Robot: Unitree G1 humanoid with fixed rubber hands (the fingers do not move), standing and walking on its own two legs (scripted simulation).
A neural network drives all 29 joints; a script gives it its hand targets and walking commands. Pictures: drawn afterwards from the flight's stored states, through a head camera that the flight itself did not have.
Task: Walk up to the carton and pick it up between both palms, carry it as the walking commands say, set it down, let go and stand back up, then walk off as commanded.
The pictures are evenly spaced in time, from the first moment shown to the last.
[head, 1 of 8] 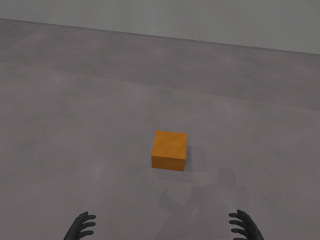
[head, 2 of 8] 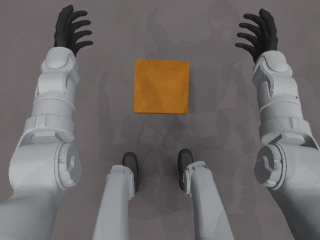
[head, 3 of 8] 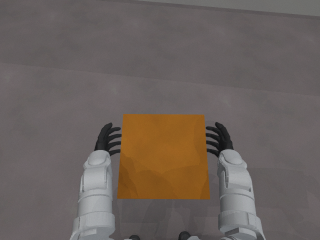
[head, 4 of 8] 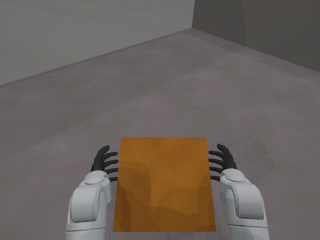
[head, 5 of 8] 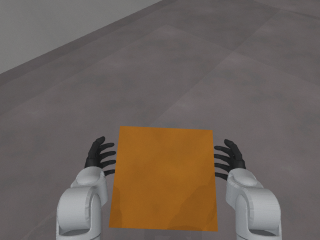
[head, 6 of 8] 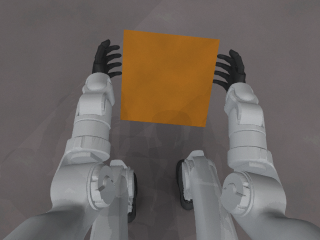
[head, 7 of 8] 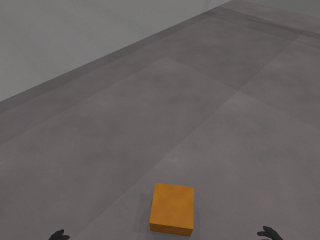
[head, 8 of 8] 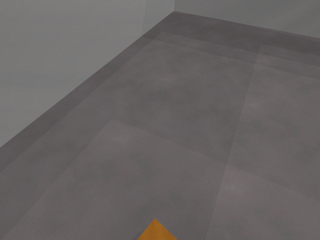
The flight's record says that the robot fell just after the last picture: no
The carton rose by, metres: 0.73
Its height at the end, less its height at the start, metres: +0.00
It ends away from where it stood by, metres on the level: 2.87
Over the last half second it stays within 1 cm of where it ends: yes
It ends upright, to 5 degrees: yes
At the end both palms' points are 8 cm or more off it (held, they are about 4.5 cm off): yes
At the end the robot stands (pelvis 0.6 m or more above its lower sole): yes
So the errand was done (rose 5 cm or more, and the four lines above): yes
